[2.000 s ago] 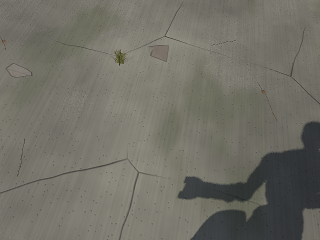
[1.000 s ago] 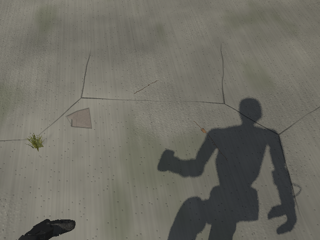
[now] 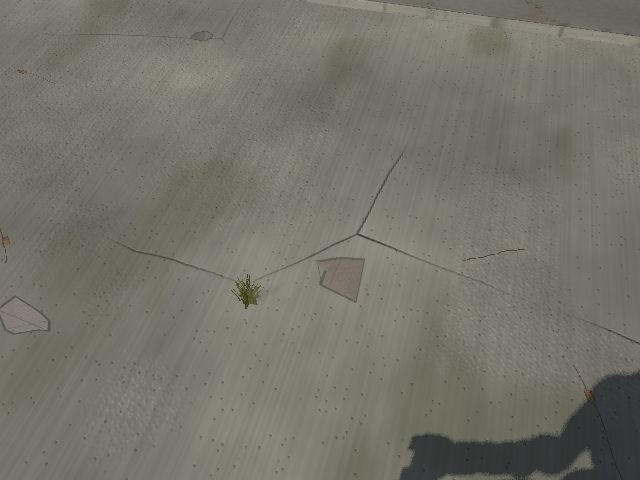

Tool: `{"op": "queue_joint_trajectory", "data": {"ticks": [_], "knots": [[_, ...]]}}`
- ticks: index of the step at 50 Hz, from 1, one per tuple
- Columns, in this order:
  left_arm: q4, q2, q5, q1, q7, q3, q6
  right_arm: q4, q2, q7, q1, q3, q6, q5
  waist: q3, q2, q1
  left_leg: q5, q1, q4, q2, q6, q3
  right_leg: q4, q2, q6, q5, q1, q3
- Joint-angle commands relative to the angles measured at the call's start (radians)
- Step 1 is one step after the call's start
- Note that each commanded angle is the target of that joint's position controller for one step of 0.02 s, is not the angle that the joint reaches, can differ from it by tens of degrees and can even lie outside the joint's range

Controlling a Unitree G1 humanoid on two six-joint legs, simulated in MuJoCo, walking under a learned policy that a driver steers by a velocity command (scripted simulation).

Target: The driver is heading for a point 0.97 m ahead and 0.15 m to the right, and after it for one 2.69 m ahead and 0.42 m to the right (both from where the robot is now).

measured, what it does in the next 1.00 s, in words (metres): walks ahead: right foot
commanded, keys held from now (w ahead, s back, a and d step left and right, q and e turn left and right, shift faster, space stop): e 0.24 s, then w+e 0.20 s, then w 0.12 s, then w+q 0.44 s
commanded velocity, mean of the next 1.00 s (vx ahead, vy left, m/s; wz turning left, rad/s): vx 0.27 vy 0.00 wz -0.13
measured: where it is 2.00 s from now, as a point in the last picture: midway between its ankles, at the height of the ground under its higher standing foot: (400, 345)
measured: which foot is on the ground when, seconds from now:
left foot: down 0.00-0.60, up 0.62-1.00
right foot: down 0.00-0.24, up 0.26-0.58, down 0.60-1.00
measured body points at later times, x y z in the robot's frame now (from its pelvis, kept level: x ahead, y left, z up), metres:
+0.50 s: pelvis +0.02 -0.03 +0.01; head +0.05 -0.04 +0.46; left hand +0.27 +0.18 -0.09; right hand +0.00 -0.33 -0.11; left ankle -0.01 +0.11 -0.74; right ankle +0.02 -0.18 -0.70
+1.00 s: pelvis +0.20 -0.14 +0.00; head +0.23 -0.15 +0.44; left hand +0.26 +0.13 -0.13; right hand +0.34 -0.41 -0.11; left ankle +0.42 -0.04 -0.69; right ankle +0.04 -0.19 -0.74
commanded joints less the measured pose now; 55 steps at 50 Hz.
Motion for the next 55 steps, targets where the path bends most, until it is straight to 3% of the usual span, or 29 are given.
{"op": "queue_joint_trajectory", "data": {"ticks": [1, 4, 8, 10, 12, 13, 14, 15, 16, 17, 18, 21, 23, 25, 27, 29, 30, 31, 32, 33, 34, 35, 37, 41, 45, 48, 50, 53, 55], "knots": [[-0.078, 0.168, -0.008, -0.099, -0.009, 0.032, -0.019, -0.032, -0.178, -0.015, 0.017, -0.05, -0.016, -0.004, -0.066, -0.141, -0.039, 0.052, 0.068, -0.018, 0.039, -0.021, 0.005, -0.105, -0.137, -0.13, 0.269, -0.007, 0.19], [-0.073, 0.197, -0.019, -0.077, -0.004, 0.04, -0.03, -0.041, -0.158, -0.035, 0.009, -0.059, 0.005, 0.011, -0.061, -0.168, -0.029, 0.06, 0.035, 0.041, 0.031, -0.015, 0.033, -0.099, -0.144, -0.153, 0.294, -0.011, 0.258], [-0.083, 0.194, -0.021, -0.053, 0.017, 0.044, -0.012, -0.047, -0.119, -0.031, 0.019, -0.067, 0.001, 0.017, -0.086, -0.162, -0.016, 0.013, -0.005, 0.072, 0.013, -0.009, 0.045, -0.077, -0.154, -0.196, 0.31, 0.005, 0.348], [-0.107, 0.186, -0.024, -0.079, 0.022, 0.044, -0.001, -0.037, -0.131, -0.025, 0.056, -0.077, -0.005, 0.019, -0.099, -0.12, -0.027, 0.057, 0.05, 0.031, 0.038, 0.007, 0.034, -0.037, -0.118, -0.17, 0.286, -0.049, 0.326], [-0.131, 0.16, -0.033, -0.103, 0.022, 0.039, 0.007, -0.027, -0.178, -0.025, 0.096, -0.096, -0.003, 0.015, -0.089, 0.045, -0.034, 0.159, 0.148, -0.078, 0.155, 0.068, -0.058, 0.118, -0.015, -0.085, 0.154, -0.195, 0.191], [-0.131, 0.133, -0.034, -0.087, 0.019, 0.032, 0.011, -0.026, -0.206, -0.025, 0.13, -0.103, -0.003, 0.008, -0.095, 0.173, -0.047, 0.17, 0.22, -0.171, 0.301, 0.156, -0.212, 0.256, 0.062, -0.04, -0.081, -0.312, 0.08], [-0.141, 0.143, -0.029, -0.09, 0.015, 0.036, 0.012, -0.041, -0.202, -0.026, 0.126, -0.098, -0.012, 0.001, -0.094, 0.236, -0.058, 0.167, 0.244, -0.239, 0.462, 0.255, -0.357, 0.485, 0.041, -0.019, -0.355, -0.417, 0.033], [-0.144, 0.175, -0.03, -0.096, 0.007, 0.051, 0.01, -0.054, -0.183, -0.029, 0.126, -0.088, -0.025, 0.002, -0.077, 0.135, -0.054, 0.054, 0.229, -0.267, 0.488, 0.279, -0.38, 0.626, -0.015, -0.021, -0.346, -0.466, 0.078], [-0.144, 0.169, -0.038, -0.095, -0.002, 0.054, 0.012, -0.062, -0.177, -0.032, 0.095, -0.085, -0.037, 0.014, -0.041, 0.077, -0.034, -0.102, 0.212, -0.287, 0.452, 0.244, -0.321, 0.652, -0.053, -0.023, -0.272, -0.49, 0.089], [-0.146, 0.149, -0.041, -0.104, -0.008, 0.049, 0.013, -0.064, -0.183, -0.035, 0.072, -0.086, -0.046, 0.029, 0.004, 0.08, -0.033, -0.184, 0.208, -0.32, 0.41, 0.205, -0.261, 0.612, -0.071, -0.017, -0.208, -0.52, 0.08], [-0.151, 0.136, -0.038, -0.128, -0.013, 0.044, 0.012, -0.06, -0.192, -0.037, 0.078, -0.087, -0.051, 0.03, 0.024, 0.091, -0.05, -0.184, 0.213, -0.341, 0.386, 0.182, -0.209, 0.589, -0.077, -0.008, -0.16, -0.529, 0.058], [-0.173, 0.103, -0.033, -0.155, -0.034, 0.03, -0.001, -0.049, -0.205, -0.034, 0.126, -0.093, -0.061, 0.025, 0.012, 0.087, -0.078, -0.091, 0.217, -0.364, 0.336, 0.155, -0.055, 0.461, -0.08, 0.013, -0.073, -0.45, -0.008], [-0.19, 0.072, -0.028, -0.178, -0.046, 0.014, -0.011, -0.036, -0.222, -0.022, 0.152, -0.101, -0.069, 0.033, 0.005, 0.088, -0.09, -0.039, 0.192, -0.36, 0.326, 0.151, 0.019, 0.335, -0.076, 0.007, -0.064, -0.36, -0.038], [-0.188, 0.071, -0.027, -0.166, -0.05, 0.008, -0.016, -0.02, -0.239, -0.002, 0.17, -0.107, -0.073, 0.043, 0.011, 0.107, -0.084, -0.04, 0.143, -0.35, 0.32, 0.155, 0.061, 0.232, -0.047, -0.01, -0.095, -0.248, -0.081], [-0.169, 0.092, -0.031, -0.119, -0.051, 0.011, -0.019, -0.005, -0.246, 0.016, 0.172, -0.109, -0.072, 0.057, 0.02, 0.116, -0.052, -0.061, 0.097, -0.321, 0.339, 0.157, 0.071, 0.134, -0.024, -0.038, -0.063, -0.138, -0.11], [-0.11, 0.124, -0.029, 0.024, -0.044, 0.03, -0.018, 0.009, -0.223, 0.026, 0.163, -0.096, -0.071, 0.065, -0.003, 0.082, 0.031, 0.031, -0.036, -0.192, 0.322, 0.129, 0.116, 0.033, 0.03, -0.078, 0.001, 0.121, -0.145], [-0.073, 0.177, -0.033, 0.161, -0.033, 0.058, -0.018, 0.018, -0.174, 0.03, 0.161, -0.074, -0.077, 0.054, -0.071, 0.034, 0.106, 0.14, -0.117, 0.01, 0.269, 0.086, 0.179, 0.008, 0.014, -0.109, 0.006, 0.315, -0.09], [-0.055, 0.289, -0.015, 0.304, -0.014, 0.082, -0.021, -0.033, -0.084, 0.035, 0.128, -0.041, -0.085, 0.024, -0.175, -0.216, 0.148, -0.108, -0.386, 0.428, 0.156, -0.01, 0.253, -0.09, -0.265, -0.214, -0.054, 0.547, 0.314], [-0.068, 0.322, -0.011, 0.292, -0.018, 0.082, -0.042, -0.059, -0.109, 0.024, 0.111, -0.049, -0.103, 0.052, -0.207, -0.239, 0.139, -0.323, -0.563, 0.676, 0.064, -0.033, 0.089, -0.241, -0.42, -0.351, -0.163, 0.517, 0.657], [-0.075, 0.248, -0.011, 0.241, -0.023, 0.06, -0.062, -0.06, -0.175, 0.023, 0.091, -0.067, -0.11, 0.081, -0.132, -0.15, 0.133, -0.271, -0.617, 0.755, 0.112, -0.014, -0.01, -0.259, -0.404, -0.331, -0.198, 0.448, 0.564], [-0.076, 0.188, -0.011, 0.191, -0.024, 0.043, -0.073, -0.057, -0.183, 0.025, 0.089, -0.069, -0.109, 0.088, -0.065, -0.169, 0.097, -0.177, -0.618, 0.737, 0.152, 0.011, -0.012, -0.263, -0.352, -0.28, -0.21, 0.373, 0.421], [-0.08, 0.144, -0.012, 0.128, -0.026, 0.029, -0.081, -0.043, -0.179, 0.021, 0.097, -0.072, -0.104, 0.074, -0.021, -0.134, 0.063, -0.085, -0.591, 0.696, 0.182, 0.015, -0.009, -0.288, -0.303, -0.241, -0.161, 0.3, 0.323], [-0.082, 0.1, 0.002, 0.068, -0.025, 0.02, -0.095, -0.019, -0.163, 0.023, 0.133, -0.076, -0.085, 0.064, 0.02, -0.149, 0.016, 0.043, -0.503, 0.637, 0.195, 0.014, -0.034, -0.327, -0.244, -0.187, 0.032, 0.201, 0.159], [-0.058, 0.108, 0.017, 0.101, -0.012, 0.028, -0.118, -0.018, -0.106, 0.026, 0.135, -0.064, -0.065, 0.061, 0.028, -0.068, 0.002, 0.196, -0.515, 0.53, 0.161, -0.011, -0.058, -0.352, -0.222, -0.183, 0.317, 0.191, -0.018], [-0.044, 0.13, 0.007, 0.119, 0.005, 0.029, -0.116, -0.071, -0.069, 0.045, 0.006, -0.04, -0.069, 0.051, 0.074, -0.059, 0.04, 0.353, -0.46, 0.262, 0.142, -0.009, 0.036, -0.4, -0.203, -0.157, 0.359, 0.169, -0.141], [-0.017, 0.15, -0.005, 0.189, 0.013, 0.035, -0.104, -0.123, -0.05, 0.069, -0.09, -0.025, -0.071, 0.052, 0.101, -0.034, 0.073, 0.349, -0.486, 0.152, 0.132, 0.02, 0.081, -0.374, -0.234, -0.146, 0.462, 0.266, -0.183], [-0.011, 0.165, -0.01, 0.206, 0.017, 0.039, -0.086, -0.155, -0.057, 0.085, -0.123, -0.026, -0.073, 0.054, 0.091, -0.041, 0.067, 0.296, -0.481, 0.11, 0.107, 0.045, 0.12, -0.311, -0.251, -0.139, 0.627, 0.341, -0.212], [-0.025, 0.211, -0.011, 0.197, 0.033, 0.05, -0.057, -0.171, -0.107, 0.095, -0.054, -0.051, -0.062, 0.058, -0.011, -0.107, -0.007, 0.147, -0.331, 0.124, 0.016, 0.104, 0.199, -0.098, -0.261, -0.124, 1.128, 0.417, -0.241], [-0.041, 0.228, -0.015, 0.163, 0.038, 0.052, -0.045, -0.125, -0.199, 0.079, 0.188, -0.099, -0.053, 0.059, -0.142, -0.103, -0.149, 0.144, 0.023, 0.058, -0.039, 0.169, 0.185, 0.248, -0.234, -0.103, 1.131, 0.296, -0.249]]}}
